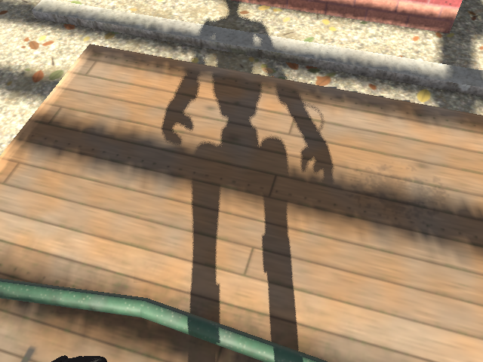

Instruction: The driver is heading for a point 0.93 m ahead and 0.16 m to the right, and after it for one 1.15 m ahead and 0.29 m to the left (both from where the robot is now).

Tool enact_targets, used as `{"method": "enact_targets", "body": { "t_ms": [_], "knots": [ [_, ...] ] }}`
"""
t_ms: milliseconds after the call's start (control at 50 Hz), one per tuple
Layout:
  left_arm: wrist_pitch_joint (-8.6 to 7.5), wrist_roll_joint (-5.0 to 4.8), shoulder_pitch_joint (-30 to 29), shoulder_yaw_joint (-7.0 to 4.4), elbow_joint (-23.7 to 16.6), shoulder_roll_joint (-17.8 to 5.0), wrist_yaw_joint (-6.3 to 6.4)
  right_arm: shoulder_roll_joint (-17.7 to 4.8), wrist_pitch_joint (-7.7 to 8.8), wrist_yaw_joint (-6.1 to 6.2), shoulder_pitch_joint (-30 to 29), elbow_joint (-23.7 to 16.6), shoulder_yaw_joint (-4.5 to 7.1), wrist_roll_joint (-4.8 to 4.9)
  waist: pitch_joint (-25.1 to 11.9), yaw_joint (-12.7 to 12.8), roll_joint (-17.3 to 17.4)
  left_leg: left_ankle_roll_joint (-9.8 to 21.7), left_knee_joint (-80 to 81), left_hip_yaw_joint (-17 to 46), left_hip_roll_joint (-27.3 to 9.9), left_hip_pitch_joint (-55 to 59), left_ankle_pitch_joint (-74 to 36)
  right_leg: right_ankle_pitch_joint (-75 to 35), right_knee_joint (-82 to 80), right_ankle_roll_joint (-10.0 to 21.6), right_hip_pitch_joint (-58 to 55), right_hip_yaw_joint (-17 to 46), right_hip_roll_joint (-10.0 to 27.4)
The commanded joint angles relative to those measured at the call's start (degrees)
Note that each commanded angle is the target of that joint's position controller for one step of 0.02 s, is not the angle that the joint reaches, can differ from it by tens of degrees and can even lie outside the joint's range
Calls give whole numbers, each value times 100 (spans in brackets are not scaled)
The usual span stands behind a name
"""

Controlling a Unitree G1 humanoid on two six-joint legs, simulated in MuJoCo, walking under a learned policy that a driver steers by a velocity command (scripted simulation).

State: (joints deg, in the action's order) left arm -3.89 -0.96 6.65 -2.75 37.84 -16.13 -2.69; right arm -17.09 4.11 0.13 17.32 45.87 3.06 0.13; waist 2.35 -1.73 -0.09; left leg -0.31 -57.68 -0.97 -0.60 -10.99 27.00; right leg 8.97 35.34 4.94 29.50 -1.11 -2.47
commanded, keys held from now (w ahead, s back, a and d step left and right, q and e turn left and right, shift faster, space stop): w+e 0.56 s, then w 0.44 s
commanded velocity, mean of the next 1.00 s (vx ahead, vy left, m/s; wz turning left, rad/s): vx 0.50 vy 0.00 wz -0.42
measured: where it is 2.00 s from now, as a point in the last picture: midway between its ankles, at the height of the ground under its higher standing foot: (316, 218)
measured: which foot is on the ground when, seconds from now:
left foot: up 0.00-0.30, down 0.32-0.72, up 0.74-0.92, down 0.94-1.00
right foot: down 0.00-0.42, up 0.44-0.64, down 0.66-0.98, up 1.00-1.00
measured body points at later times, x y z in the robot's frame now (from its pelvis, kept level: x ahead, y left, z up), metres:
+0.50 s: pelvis +0.27 +0.02 +0.02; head +0.31 +0.00 +0.47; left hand +0.38 +0.29 -0.09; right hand +0.44 -0.27 -0.05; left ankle +0.35 +0.17 -0.71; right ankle +0.12 -0.07 -0.66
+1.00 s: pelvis +0.47 -0.05 +0.04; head +0.50 -0.05 +0.49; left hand +0.66 +0.16 -0.08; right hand +0.54 -0.36 -0.04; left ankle +0.50 +0.06 -0.67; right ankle +0.32 -0.12 -0.67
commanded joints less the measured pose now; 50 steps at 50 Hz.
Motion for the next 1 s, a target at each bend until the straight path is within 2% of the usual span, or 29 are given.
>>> {"method": "enact_targets", "body": {
  "t_ms": [20,40,60,120,260,320,360,400,420,440,460,480,500,520,560,640,700,720,740,760,780,800,840,880,900,940,960,980,1000],
  "knots": [
    [-9,20,1345,-327,-136,-958,93,-694,418,-79,-433,-824,48,127,-1330,678,-287,126,-1821,666,-197,-3575,-414,80,-1695,1340,-4136,3309,1731],
    [8,29,1026,-292,-204,-841,105,-670,427,-37,-601,-853,61,-7,-905,468,38,94,-1297,608,-371,-3306,-665,-557,-1788,1222,-3302,2817,1538],
    [3,86,837,-248,-285,-729,126,-695,373,-15,-562,-881,100,-64,-780,259,-92,54,-999,636,-500,-2885,-836,-1040,-1922,1186,-2738,2531,1390],
    [-26,49,731,-266,-299,-748,189,-520,192,2,-399,-858,75,-112,-625,40,-260,-179,-404,509,-505,-2534,-1009,-1544,-2171,1261,-1954,2123,1177],
    [88,-24,1279,-344,-73,-955,345,-221,192,-62,-1754,-1122,-51,-45,-329,537,-445,-389,2158,378,-27,-1979,-3058,-842,-1993,800,-1461,1717,756],
    [163,-82,1551,-339,21,-925,358,-332,251,-128,-2151,-1275,-6,5,-242,656,-470,-282,2760,464,115,-2009,-2730,-387,-1695,748,-1933,2214,905],
    [261,-139,2185,-259,236,-664,334,-384,319,-132,-2561,-1410,82,11,-313,927,-280,-118,3288,342,346,-1506,-2012,-711,-1518,598,-2412,2662,711],
    [308,-159,1920,-280,284,-875,363,-502,436,-153,-2124,-1315,225,32,-795,551,-425,87,3615,334,351,-105,-2644,-2255,-887,303,-2260,2527,458],
    [300,-97,1401,-320,83,-1048,379,-738,448,-116,-1260,-1145,347,51,-1289,33,-480,301,3472,535,-11,1280,-2954,-2798,-194,42,-1497,2287,286],
    [239,-61,1105,-264,-125,-906,354,-1102,390,-58,-86,-859,495,45,-2207,-514,-84,766,2892,1228,-885,3596,-3490,-2476,1109,-375,113,1957,63],
    [149,10,1317,-92,-258,-435,322,-1158,211,-5,617,-601,526,131,-2906,-662,1245,1431,3164,2686,-2184,4737,-2993,1829,2471,-599,1531,1339,-231],
    [150,-72,1280,-125,-269,-647,344,-858,89,75,635,-564,471,124,-2618,-636,1210,1458,3284,2829,-2571,4279,-2335,2493,3261,-629,1920,1032,305],
    [205,-116,875,-174,-323,-773,358,-543,9,118,331,-624,391,22,-1769,-684,792,1238,3517,2289,-2207,3452,-1968,2142,3461,-649,2068,756,550],
    [247,-79,626,-186,-411,-743,344,-382,-40,123,-70,-604,332,-41,-1099,-520,676,1067,3733,1803,-1891,2569,-1862,1930,3376,-645,1972,587,682],
    [365,-63,712,-150,-515,-433,257,-359,-71,86,-814,-596,291,-69,-279,25,1091,942,4291,1225,-1692,855,-1638,2018,2906,-616,1255,437,908],
    [421,45,1263,-122,-390,-329,123,-801,88,-88,-1608,-567,418,115,-330,657,1154,828,4651,142,-1207,-587,-1543,1159,993,-425,-891,98,721],
    [337,50,2089,-362,182,-642,166,-499,119,-154,-1361,-549,305,113,-601,1001,-565,473,2409,-875,-498,-1123,-2775,389,-28,-187,-2870,-792,-224],
    [353,90,2426,-474,215,-854,210,-582,144,-209,-1268,-596,277,139,-877,1220,-1252,188,706,-835,-380,-2200,-2859,-12,-537,351,-4153,350,357],
    [311,45,2821,-514,245,-1252,229,-375,179,-277,-1338,-785,152,-10,-1033,1201,-2234,91,-1112,-334,-171,-3161,162,-978,-1204,951,-4603,2313,1568],
    [210,34,2503,-366,17,-1004,205,-391,204,-308,-1257,-706,142,47,-1093,989,-1211,257,-1447,425,-346,-3430,691,-1787,-1072,987,-4689,2393,1795],
    [172,-14,2141,-361,-105,-999,183,-391,162,-311,-1430,-821,117,154,-942,813,-705,277,-1158,371,-401,-3626,471,-1624,-1209,926,-4486,2278,1876],
    [152,-16,1651,-388,-158,-1070,166,-449,93,-282,-1506,-956,119,231,-820,523,-826,218,-981,266,-478,-3900,281,-521,-1534,1180,-4156,2889,2118],
    [200,-20,838,-260,-296,-770,223,-581,-58,-284,-1404,-832,133,244,-243,186,-780,15,-265,265,-680,-3388,383,-192,-1705,999,-3077,2276,1876],
    [259,33,683,-295,-290,-853,276,-340,-139,-325,-1662,-852,42,201,-104,137,-466,-153,1045,-93,-440,-2626,483,132,-1779,705,-2768,1611,1371],
    [276,107,548,-338,-289,-1073,287,-122,-176,-355,-1498,-831,-36,151,-381,-50,-540,-224,1538,-549,-178,-1702,599,4,-1809,644,-2420,1234,1198],
    [277,88,189,-343,-427,-1041,295,-306,-232,-331,-361,-416,69,186,-881,-527,-759,-325,1761,-889,99,47,-684,-408,-1246,577,-1797,842,1137],
    [271,102,-240,-277,-599,-842,309,-560,-202,-289,722,-44,223,152,-1122,-1143,-427,-189,2107,-1248,500,910,-975,-1205,-250,387,-1449,344,758],
    [229,105,-420,-241,-716,-706,328,-778,-118,-246,1572,248,362,114,-1211,-1574,78,181,2459,-709,241,2044,-1001,-1312,1540,-7,-454,36,314],
    [133,80,-709,-142,-882,-368,323,-944,-8,-256,2164,427,399,9,-863,-1805,1036,818,3191,1294,-777,2684,-807,1620,3556,-246,1261,516,-178]
  ]
}}
Velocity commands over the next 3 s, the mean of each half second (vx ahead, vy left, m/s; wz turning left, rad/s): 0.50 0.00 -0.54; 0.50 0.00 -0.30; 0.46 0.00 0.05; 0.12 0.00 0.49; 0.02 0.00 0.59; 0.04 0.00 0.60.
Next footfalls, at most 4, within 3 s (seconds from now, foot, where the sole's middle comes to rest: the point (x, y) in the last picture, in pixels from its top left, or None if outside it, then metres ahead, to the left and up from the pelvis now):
0.32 left None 0.40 0.16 -0.74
0.66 right None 0.36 -0.15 -0.72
0.94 left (234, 320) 0.53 0.05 -0.72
1.36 right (353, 222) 0.85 -0.33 -0.76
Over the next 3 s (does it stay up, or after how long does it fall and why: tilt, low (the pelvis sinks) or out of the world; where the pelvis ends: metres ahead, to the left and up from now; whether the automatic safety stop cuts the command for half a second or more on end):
stays up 0.81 -0.17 0.03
